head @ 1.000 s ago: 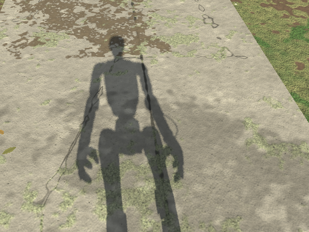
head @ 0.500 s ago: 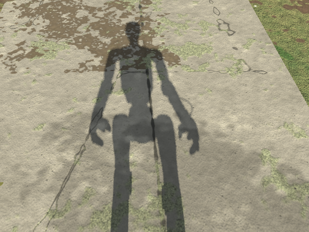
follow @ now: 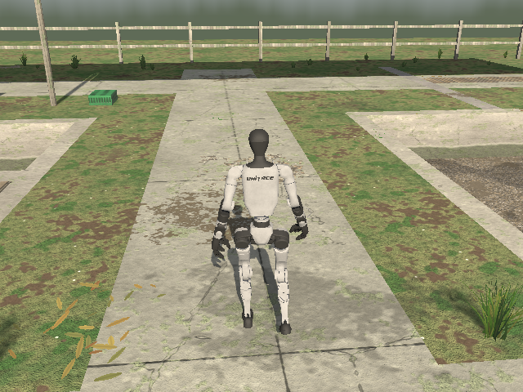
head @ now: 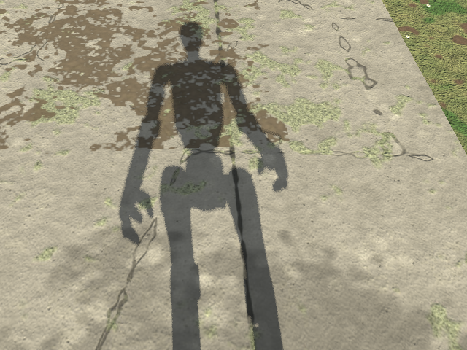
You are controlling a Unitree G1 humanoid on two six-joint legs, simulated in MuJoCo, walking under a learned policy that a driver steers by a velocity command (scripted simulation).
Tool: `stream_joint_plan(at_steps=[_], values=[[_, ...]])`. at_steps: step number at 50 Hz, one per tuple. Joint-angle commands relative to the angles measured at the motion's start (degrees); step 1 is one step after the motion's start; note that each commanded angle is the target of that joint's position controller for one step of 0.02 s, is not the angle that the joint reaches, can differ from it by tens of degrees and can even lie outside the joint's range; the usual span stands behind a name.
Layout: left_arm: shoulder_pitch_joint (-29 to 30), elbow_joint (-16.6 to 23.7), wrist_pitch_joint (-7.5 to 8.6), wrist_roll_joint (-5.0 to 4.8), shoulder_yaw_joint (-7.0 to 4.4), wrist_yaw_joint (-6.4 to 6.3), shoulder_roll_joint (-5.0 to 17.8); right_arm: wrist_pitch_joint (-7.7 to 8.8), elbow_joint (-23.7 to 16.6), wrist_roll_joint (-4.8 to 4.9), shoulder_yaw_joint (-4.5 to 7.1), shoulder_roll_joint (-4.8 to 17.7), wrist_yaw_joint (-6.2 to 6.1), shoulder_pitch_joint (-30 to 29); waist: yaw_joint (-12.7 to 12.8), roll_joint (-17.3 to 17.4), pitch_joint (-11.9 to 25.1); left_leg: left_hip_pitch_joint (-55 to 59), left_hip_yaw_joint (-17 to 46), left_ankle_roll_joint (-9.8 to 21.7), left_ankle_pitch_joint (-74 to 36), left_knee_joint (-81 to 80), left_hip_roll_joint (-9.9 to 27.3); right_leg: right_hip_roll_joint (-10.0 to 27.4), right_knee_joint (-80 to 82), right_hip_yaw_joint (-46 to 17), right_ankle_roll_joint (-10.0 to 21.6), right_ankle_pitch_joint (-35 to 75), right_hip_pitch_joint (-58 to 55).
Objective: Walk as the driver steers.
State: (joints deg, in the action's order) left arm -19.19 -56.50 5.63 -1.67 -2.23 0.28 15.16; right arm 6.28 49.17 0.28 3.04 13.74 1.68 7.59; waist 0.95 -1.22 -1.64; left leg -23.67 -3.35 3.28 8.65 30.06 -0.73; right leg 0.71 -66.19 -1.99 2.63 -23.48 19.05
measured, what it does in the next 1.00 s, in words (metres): walks ahead: right foot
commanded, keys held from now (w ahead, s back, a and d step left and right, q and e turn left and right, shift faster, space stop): w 0.52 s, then w+q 0.48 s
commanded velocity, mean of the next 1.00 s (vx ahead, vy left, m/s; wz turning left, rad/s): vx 0.50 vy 0.00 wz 0.17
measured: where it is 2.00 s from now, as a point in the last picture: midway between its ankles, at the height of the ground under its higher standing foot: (204, 196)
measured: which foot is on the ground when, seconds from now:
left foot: down 0.00-0.48, up 0.50-1.00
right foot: up 0.00-0.44, down 0.46-1.00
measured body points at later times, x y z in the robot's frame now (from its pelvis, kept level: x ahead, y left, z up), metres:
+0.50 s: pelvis +0.28 -0.04 -0.01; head +0.32 -0.05 +0.44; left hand +0.49 +0.19 -0.11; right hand +0.24 -0.31 -0.15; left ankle +0.09 +0.09 -0.70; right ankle +0.40 -0.14 -0.73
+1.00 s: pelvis +0.56 -0.02 -0.01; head +0.59 +0.00 +0.44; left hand +0.51 +0.25 -0.15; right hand +0.79 -0.21 -0.11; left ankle +0.68 +0.11 -0.72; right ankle +0.40 -0.14 -0.73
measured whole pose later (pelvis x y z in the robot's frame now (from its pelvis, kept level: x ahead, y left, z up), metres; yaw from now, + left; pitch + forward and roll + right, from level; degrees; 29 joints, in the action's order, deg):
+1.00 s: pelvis +0.56 -0.02 -0.01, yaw +12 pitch +2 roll -2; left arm -18.5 -56.1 3.4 -0.5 -4.1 -1.5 14.4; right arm 2.7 45.5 1.2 3.6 13.0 3.2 4.3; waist 2.9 0.8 -1.1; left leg -33.1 -3.9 5.9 5.5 35.3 2.1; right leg 1.1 -17.6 14.9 -1.4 -25.0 -6.7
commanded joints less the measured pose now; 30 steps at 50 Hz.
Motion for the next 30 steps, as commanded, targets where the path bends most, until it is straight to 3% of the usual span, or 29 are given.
stream_joint_plan(at_steps=[1, 3, 6, 8, 12, 17, 20, 21, 22, 23, 24, 25, 26, 27, 28, 30], values=[[2.6, 4.8, 1.01, 0.44, -1.82, -0.52, 6.0, 0.35, -1.0, -0.78, 0.94, 5.1, 0.13, 4.6, -1.5, 4.7, 5.1, 18.4, 20.1, 9.4, -3.6, -17.9, 15.3, 7.4, -2.7, -2.5, 0.9, 6.9, 18.6], [0.5, 4.3, -0.57, 0.66, -1.6, -0.67, 3.3, 0.67, 0.0, -0.67, 1.06, 5.3, 0.37, 5.4, 0.1, 5.5, 3.9, 13.9, 16.2, 10.0, -6.8, -20.8, 13.9, 8.0, 0.4, -1.9, 0.3, 9.0, 15.3], [4.8, 5.9, -1.33, 1.17, -1.9, -0.97, 3.3, 0.77, 1.6, -0.57, 1.64, 7.6, -0.5, 8.2, -0.1, 4.1, 1.2, 14.0, 12.5, 10.6, -11.5, -22.9, 13.5, 8.4, 7.6, -1.4, -1.2, 15.4, 20.1], [9.0, 7.3, -1.19, 1.44, -1.99, -0.84, 3.0, 0.32, 2.4, -0.39, 1.61, 7.7, -1.17, 10.1, -1.0, 4.0, 0.4, 15.7, 10.6, 9.9, -12.6, -23.4, 12.9, 8.2, 14.2, -1.1, -1.9, 21.4, 22.6], [17.0, 9.4, -0.6, 1.08, -1.44, -0.08, 1.6, -0.16, 3.7, 0.14, 1.55, 8.3, -1.87, 13.4, -3.5, 4.5, -1.3, 17.1, 6.8, 7.9, -10.7, -24.1, 11.2, 5.9, 27.5, 1.2, -1.9, 30.6, 20.3], [24.6, 12.4, 0.07, 0.48, -0.94, 1.46, 1.8, -1.34, 6.3, 0.53, 1.88, 8.8, -2.19, 18.1, -5.7, 4.6, -3.8, 26.1, 7.2, 7.8, -11.4, -20.9, 14.5, 4.4, 34.8, 1.7, -0.7, 27.2, 22.4], [23.2, 13.0, 0.66, 0.36, -1.38, 2.32, 3.4, -2.12, 6.6, 0.74, 2.41, 9.8, -2.57, 17.1, -3.5, 5.8, -2.4, 29.8, 7.4, 6.5, -19.8, -16.4, 16.3, 2.9, 37.2, 2.6, 1.4, 21.0, 17.9], [19.9, 12.3, 0.79, 0.42, -2.01, 2.3, 4.7, -2.34, 6.3, 0.73, 2.58, 10.4, -2.61, 15.8, -1.4, 6.8, -0.1, 29.8, 6.8, 5.8, -29.0, -12.6, 15.8, 1.1, 37.6, 4.1, 2.4, 19.4, 11.9], [12.5, 10.1, 0.82, 0.59, -3.17, 2.08, 6.6, -2.65, 6.0, 0.7, 2.4, 10.0, -2.6, 14.5, 2.7, 6.7, 4.3, 28.1, 4.8, 4.6, -37.5, -4.2, 13.5, -1.0, 38.6, 5.8, 3.8, 20.0, 1.4], [1.8, 7.1, 0.77, 0.98, -4.57, 1.59, 9.9, -2.7, 5.1, 0.24, 1.68, 8.5, -2.6, 14.1, 6.8, 4.9, 11.6, 19.5, 2.6, 2.7, -33.1, 9.3, 10.5, 2.5, 36.4, 2.0, 6.4, 22.0, -15.6], [-6.7, 5.4, 0.41, 2.03, -6.03, 1.22, 15.6, -1.72, 4.3, -0.11, -0.11, 2.6, -2.03, 20.4, 5.9, -7.1, 21.1, -4.6, 0.0, -1.6, -10.3, 33.0, 2.0, 17.8, 37.4, -22.3, 15.1, 15.4, -40.3], [-7.5, 5.0, 0.11, 1.3, -4.9, 1.28, 12.5, -0.23, 5.1, 0.34, -0.52, 2.2, -1.65, 20.2, 5.9, -12.7, 25.8, -14.2, 7.7, -1.9, 23.4, 43.9, -2.5, 22.6, 47.1, -40.0, 17.6, 10.3, -44.5], [-3.3, 5.5, 0.15, 0.83, -3.79, 1.24, 9.3, 0.79, 3.5, 1.96, 0.96, 7.5, -1.35, 15.1, 5.7, -9.5, 17.9, -19.9, 10.3, -0.6, 21.9, 48.4, 1.4, 20.6, 48.3, -33.5, 14.5, 7.0, -38.2], [2.0, 6.9, 0.11, 1.0, -3.15, 1.03, 7.2, 1.07, 2.4, 2.72, 1.06, 8.3, -1.5, 10.9, 4.3, -5.5, 11.3, -20.2, 8.5, 0.1, 16.8, 47.1, 4.5, 19.0, 49.5, -24.6, 12.3, 9.6, -28.9], [6.1, 7.3, 0.3, 1.52, -2.55, 1.22, 5.3, 0.71, 2.2, 2.14, 1.29, 7.8, -1.9, 8.8, 2.4, -1.6, 6.6, -17.7, 7.7, 0.1, 12.3, 43.0, 6.9, 16.9, 52.1, -18.3, 11.0, 13.1, -19.6], [9.1, 7.0, 1.02, 2.34, -2.0, 1.51, 3.0, -1.36, 3.2, 1.61, 1.74, 5.6, -2.39, 11.4, -1.1, -3.8, 3.8, -10.7, 8.7, 0.1, 7.9, 38.0, 9.4, 13.8, 56.1, -10.6, 9.1, 15.7, -10.1]])
Velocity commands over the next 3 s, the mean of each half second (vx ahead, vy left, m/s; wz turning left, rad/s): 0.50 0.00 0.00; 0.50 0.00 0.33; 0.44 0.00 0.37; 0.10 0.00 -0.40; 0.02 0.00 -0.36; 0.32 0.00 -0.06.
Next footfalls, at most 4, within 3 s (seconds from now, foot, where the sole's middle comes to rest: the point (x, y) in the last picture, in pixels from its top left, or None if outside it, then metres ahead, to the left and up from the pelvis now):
0.46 right None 0.44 -0.15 -0.77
1.02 left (203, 263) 0.72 0.12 -0.77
1.50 right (231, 178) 1.06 0.03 -0.77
1.96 left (171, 194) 0.98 0.24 -0.77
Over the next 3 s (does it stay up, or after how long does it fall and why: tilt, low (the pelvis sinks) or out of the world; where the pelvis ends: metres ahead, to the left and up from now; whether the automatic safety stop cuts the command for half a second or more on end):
stays up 1.05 0.11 0.02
